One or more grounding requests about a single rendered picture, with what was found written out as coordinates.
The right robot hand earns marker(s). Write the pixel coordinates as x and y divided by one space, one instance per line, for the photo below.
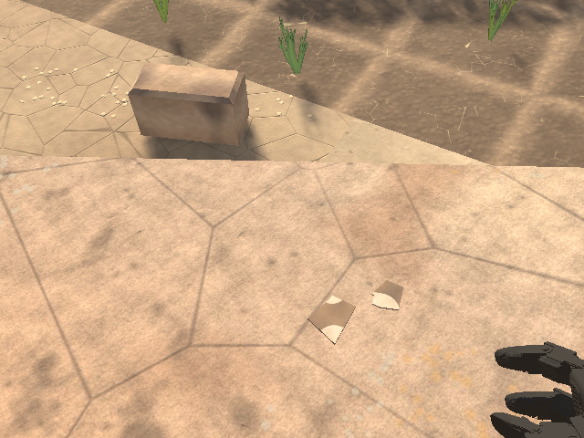
565 410

